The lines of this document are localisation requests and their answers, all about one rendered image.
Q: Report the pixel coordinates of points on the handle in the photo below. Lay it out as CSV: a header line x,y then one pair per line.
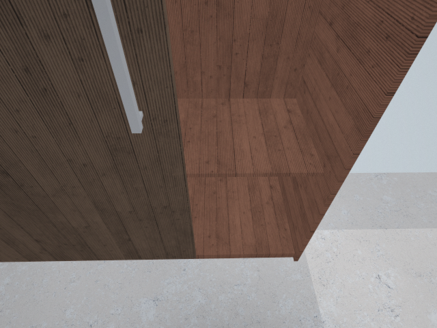
x,y
110,34

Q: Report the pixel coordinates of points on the wardrobe door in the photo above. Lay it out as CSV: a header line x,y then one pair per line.
x,y
75,182

